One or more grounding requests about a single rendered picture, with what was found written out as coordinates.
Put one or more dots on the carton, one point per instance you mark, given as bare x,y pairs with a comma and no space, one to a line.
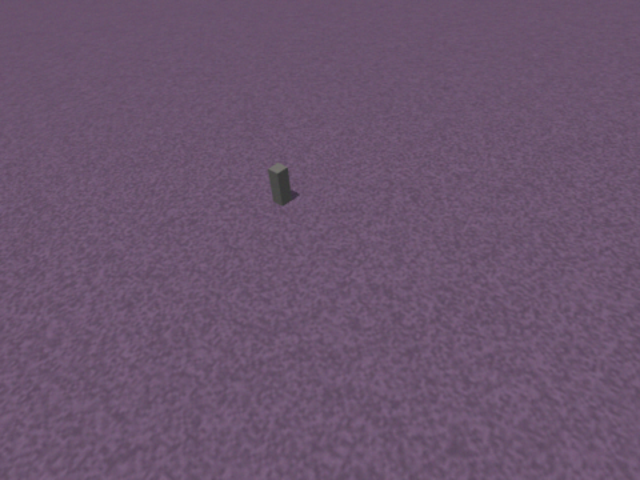
280,184

